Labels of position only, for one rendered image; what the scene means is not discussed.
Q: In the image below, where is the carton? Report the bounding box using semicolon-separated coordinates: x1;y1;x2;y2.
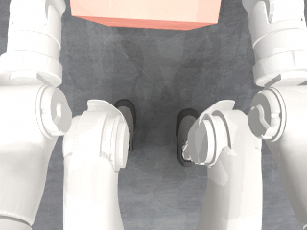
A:
70;0;222;31

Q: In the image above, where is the left robot forearm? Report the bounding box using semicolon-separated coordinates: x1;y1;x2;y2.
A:
0;0;66;87

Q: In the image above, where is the right robot forearm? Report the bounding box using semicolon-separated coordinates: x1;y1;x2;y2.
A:
242;0;307;89

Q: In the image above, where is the right robot upper arm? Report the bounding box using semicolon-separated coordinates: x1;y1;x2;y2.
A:
248;85;307;230

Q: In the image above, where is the right robot foot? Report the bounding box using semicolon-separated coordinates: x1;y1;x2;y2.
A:
176;108;199;167

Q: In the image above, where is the robot left thigh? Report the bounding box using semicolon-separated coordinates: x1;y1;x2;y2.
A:
63;110;130;230

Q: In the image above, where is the left robot upper arm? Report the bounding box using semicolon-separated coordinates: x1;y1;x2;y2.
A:
0;84;72;230

